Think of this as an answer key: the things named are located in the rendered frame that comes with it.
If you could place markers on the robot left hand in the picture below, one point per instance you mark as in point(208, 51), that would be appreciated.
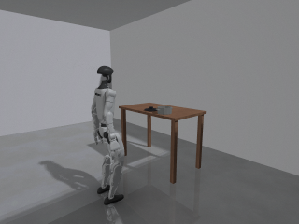
point(95, 134)

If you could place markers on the left robot shin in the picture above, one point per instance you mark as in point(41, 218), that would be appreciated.
point(106, 171)

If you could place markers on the right robot forearm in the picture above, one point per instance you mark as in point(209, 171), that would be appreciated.
point(110, 127)

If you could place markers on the robot left upper arm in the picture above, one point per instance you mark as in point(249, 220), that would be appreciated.
point(93, 108)

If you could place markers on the lid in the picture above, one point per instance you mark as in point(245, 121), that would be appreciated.
point(150, 109)

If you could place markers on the left robot forearm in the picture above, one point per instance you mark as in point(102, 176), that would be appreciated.
point(95, 121)

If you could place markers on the pot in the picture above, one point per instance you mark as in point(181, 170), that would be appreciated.
point(164, 110)

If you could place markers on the robot right upper arm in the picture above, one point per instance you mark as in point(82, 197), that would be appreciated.
point(110, 96)

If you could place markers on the table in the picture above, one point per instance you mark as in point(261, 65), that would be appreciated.
point(177, 113)

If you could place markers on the robot torso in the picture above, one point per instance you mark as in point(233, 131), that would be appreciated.
point(100, 100)

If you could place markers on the robot right hand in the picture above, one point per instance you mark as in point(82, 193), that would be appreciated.
point(114, 145)

